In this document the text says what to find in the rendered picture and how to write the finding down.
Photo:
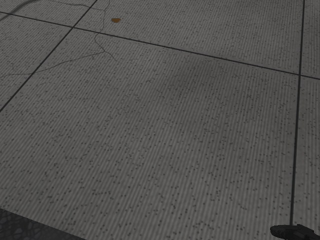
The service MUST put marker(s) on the robot right hand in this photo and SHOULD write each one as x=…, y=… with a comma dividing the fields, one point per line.
x=293, y=232

